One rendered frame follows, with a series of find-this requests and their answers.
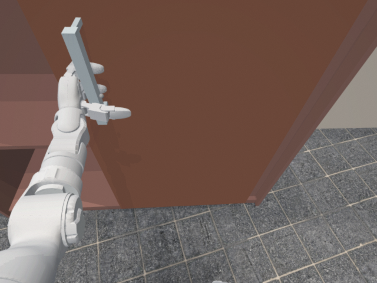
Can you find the robot left upper arm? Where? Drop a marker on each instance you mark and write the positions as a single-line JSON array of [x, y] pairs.
[[42, 229]]

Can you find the handle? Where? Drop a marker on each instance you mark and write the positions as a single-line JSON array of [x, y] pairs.
[[78, 54]]

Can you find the robot left forearm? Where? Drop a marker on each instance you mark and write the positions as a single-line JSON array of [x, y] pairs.
[[63, 165]]

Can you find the left robot hand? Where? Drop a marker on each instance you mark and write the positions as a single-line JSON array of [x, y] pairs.
[[71, 94]]

